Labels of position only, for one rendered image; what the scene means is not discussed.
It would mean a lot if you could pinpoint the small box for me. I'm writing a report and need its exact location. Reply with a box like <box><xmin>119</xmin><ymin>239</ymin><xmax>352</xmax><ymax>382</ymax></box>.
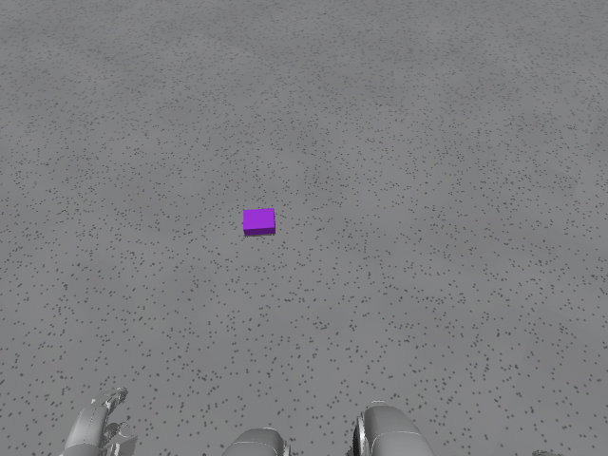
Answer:
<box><xmin>243</xmin><ymin>208</ymin><xmax>276</xmax><ymax>236</ymax></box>

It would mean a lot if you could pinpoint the left robot hand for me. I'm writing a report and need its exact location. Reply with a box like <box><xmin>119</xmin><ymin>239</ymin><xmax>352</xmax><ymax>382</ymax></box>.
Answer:
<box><xmin>64</xmin><ymin>388</ymin><xmax>138</xmax><ymax>456</ymax></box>

